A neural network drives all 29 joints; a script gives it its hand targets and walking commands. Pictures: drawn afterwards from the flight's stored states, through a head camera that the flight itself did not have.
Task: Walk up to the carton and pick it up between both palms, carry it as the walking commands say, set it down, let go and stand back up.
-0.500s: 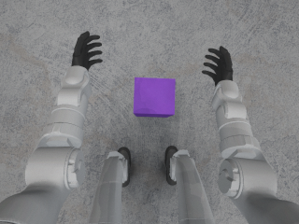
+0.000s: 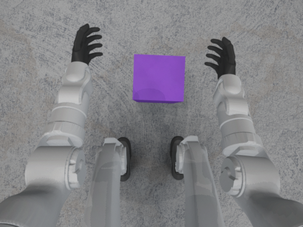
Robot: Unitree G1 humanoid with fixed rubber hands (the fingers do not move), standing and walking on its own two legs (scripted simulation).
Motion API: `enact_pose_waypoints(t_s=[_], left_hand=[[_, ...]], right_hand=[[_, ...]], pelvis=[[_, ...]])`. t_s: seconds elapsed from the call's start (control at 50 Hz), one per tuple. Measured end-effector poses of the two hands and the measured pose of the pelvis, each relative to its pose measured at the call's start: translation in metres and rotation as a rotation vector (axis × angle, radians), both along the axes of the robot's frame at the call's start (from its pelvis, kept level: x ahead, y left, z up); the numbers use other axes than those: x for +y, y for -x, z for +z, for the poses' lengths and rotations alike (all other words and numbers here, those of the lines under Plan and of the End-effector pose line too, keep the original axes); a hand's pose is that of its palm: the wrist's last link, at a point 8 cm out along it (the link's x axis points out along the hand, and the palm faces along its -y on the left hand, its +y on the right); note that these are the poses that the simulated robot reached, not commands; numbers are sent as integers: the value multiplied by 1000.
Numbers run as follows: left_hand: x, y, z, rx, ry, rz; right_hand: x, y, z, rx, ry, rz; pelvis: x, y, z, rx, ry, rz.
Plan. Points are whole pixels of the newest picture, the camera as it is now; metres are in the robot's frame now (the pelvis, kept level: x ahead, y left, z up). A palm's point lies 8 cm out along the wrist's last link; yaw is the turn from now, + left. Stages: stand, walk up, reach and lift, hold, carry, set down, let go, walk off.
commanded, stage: reach and lift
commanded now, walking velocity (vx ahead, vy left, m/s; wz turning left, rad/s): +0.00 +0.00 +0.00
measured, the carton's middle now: (157, 83) +0.47 -0.03 -0.43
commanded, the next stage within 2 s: none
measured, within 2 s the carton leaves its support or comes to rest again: neither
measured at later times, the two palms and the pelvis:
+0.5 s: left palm (103, 73) +0.48 +0.15 -0.30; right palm (201, 79) +0.46 -0.18 -0.30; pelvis -0.05 +0.00 -0.11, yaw -1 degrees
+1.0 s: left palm (109, 74) +0.49 +0.14 -0.36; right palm (203, 79) +0.47 -0.20 -0.36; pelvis -0.05 +0.00 -0.18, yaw -1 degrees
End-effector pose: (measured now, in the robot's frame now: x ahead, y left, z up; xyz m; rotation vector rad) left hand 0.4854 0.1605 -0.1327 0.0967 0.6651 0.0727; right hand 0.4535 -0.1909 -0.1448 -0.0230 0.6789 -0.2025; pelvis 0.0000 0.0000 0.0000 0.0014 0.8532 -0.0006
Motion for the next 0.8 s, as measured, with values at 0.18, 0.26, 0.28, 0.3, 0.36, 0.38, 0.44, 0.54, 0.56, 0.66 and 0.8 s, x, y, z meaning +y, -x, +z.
enact_pose_waypoints(t_s=[0.18,0.26,0.28,0.3,0.36,0.38,0.44,0.54,0.56,0.66,0.8], left_hand=[[1,8,-62,10,-11,-14],[-1,3,-83,15,-8,-6],[-1,1,-88,13,-3,0],[-2,-1,-93,12,-3,0],[-4,-3,-114,24,12,8],[-5,-4,-119,19,18,7],[-9,-4,-138,1,27,-1],[-12,5,-180,41,17,-23],[-13,7,-187,52,13,-28],[-12,13,-206,84,3,-31],[-4,-3,-206,59,2,-17]], right_hand=[[-7,0,-48,-15,-2,-20],[-4,-4,-74,6,-8,-15],[-2,-5,-80,13,-8,-13],[0,-5,-87,22,-8,-10],[6,-4,-108,42,1,10],[8,-5,-113,37,-2,13],[13,-7,-132,22,-6,18],[15,-2,-171,48,-9,11],[14,0,-178,64,-11,6],[-2,-3,-186,61,5,-25],[5,-2,-203,109,-14,20]], pelvis=[[1,28,-48,-151,11,5],[2,35,-67,-181,13,1],[2,37,-71,-194,13,0],[2,38,-76,-202,14,0],[2,38,-91,-210,16,0],[2,39,-95,-228,18,1],[3,43,-104,-286,19,3],[6,49,-122,-342,26,6],[6,48,-126,-337,26,6],[7,49,-145,-348,26,4],[4,54,-167,-328,23,-1]])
